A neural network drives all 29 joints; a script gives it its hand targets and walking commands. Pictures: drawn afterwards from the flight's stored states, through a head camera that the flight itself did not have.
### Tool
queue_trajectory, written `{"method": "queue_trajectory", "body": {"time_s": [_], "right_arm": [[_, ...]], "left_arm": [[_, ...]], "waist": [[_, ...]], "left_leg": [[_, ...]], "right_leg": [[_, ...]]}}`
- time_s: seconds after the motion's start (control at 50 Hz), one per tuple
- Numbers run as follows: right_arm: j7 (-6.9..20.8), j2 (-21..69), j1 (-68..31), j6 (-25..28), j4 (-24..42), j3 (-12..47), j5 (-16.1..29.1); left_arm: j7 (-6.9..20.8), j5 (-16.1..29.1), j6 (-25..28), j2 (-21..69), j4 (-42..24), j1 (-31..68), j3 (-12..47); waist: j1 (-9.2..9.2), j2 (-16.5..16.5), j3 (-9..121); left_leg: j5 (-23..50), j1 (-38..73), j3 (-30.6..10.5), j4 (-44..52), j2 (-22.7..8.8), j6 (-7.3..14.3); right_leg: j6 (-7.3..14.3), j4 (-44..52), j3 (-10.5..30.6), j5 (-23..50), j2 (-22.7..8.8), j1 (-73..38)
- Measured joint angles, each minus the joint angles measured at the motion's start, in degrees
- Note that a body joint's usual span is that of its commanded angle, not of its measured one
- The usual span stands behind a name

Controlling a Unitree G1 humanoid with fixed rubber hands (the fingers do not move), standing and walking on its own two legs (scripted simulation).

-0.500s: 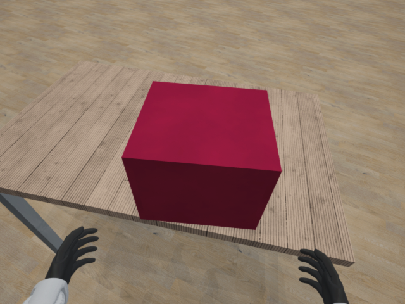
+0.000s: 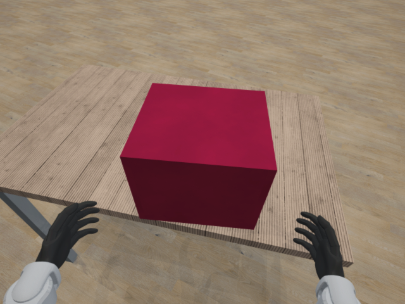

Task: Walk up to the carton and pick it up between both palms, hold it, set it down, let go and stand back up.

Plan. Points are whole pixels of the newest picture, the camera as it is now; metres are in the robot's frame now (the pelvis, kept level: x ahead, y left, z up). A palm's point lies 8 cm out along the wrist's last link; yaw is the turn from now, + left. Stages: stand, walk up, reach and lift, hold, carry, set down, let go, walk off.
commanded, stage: reach and lift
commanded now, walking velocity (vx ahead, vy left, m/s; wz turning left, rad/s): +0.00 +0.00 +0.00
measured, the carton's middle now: (202, 155) +0.44 +0.03 +0.04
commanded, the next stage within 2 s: none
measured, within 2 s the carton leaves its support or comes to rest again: neither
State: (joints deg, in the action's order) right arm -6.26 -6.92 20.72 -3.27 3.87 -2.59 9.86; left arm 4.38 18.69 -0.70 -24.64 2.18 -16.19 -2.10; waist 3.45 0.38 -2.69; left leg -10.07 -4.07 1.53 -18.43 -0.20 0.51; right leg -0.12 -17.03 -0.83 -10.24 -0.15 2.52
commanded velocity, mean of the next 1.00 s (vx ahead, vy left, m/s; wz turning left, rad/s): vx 0.00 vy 0.00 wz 0.00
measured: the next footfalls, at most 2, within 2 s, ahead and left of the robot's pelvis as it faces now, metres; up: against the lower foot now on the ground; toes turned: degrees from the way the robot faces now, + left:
none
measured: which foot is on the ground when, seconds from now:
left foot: down 0.00-1.00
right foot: down 0.00-1.00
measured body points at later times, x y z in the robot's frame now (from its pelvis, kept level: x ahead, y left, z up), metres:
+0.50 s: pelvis +0.01 +0.00 +0.00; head +0.01 +0.00 +0.45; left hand +0.28 +0.26 +0.10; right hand +0.26 -0.21 +0.08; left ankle +0.00 +0.11 -0.75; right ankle -0.01 -0.12 -0.75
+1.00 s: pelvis +0.00 +0.00 +0.00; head +0.00 +0.01 +0.45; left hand +0.36 +0.26 +0.15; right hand +0.33 -0.22 +0.12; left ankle +0.00 +0.11 -0.75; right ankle -0.01 -0.12 -0.75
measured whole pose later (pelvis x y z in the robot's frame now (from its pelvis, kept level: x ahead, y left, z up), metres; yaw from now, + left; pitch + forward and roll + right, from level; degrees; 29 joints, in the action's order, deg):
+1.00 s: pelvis +0.00 +0.00 +0.00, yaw -1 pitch -3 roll -1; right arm -10.9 -15.6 -12.4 -21.5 -3.3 -1.8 20.8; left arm 7.0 15.8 -25.2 -26.2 11.5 20.9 -11.2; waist -1.1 -0.7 -1.8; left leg -9.8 -5.6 1.5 -17.9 -0.8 0.3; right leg 0.1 -14.8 0.4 -8.9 0.8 3.4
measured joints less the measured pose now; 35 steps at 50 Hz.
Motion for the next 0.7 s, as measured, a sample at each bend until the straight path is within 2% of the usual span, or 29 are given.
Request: {"method": "queue_trajectory", "body": {"time_s": [0.16, 0.4, 0.54, 0.7], "right_arm": [[-1.3, -1.0, 0.0, -0.7, 3.6, 0.6, 2.1], [-2.0, -4.9, -5.5, -7.6, 7.4, -0.2, 5.8], [-2.6, -6.3, -9.8, -11.2, 7.4, -0.2, 7.4], [-3.5, -7.2, -17.0, -14.5, 4.5, 0.0, 8.6]], "left_arm": [[0.5, 1.4, 0.1, -0.6, -2.4, 1.2, 0.0], [0.4, 1.2, -9.3, -0.4, -7.1, 7.2, -2.7], [1.3, 0.7, -13.8, -0.3, -6.1, 12.5, -5.0], [2.1, 0.1, -17.5, -0.8, -1.3, 20.8, -7.0]], "waist": [[-0.4, 0.4, -0.5], [-0.76, 0.2, -0.1], [-1.46, 0.1, 0.2], [-2.44, -0.2, 0.6]], "left_leg": [[-0.8, 0.5, 0.2, -0.3, -0.1, 0.1], [-0.8, 0.5, 0.3, 0.6, -0.3, 0.0], [-0.4, 0.3, 0.2, 1.2, -0.5, -0.2], [0.0, -0.2, 0.1, 1.4, -0.6, -0.4]], "right_leg": [[-0.1, 0.6, 0.4, -0.3, 0.1, -0.8], [-0.1, 2.2, 0.9, 0.2, 0.5, -1.2], [0.1, 2.9, 1.0, 0.7, 0.7, -0.9], [0.3, 2.8, 1.1, 1.0, 0.9, -0.3]]}}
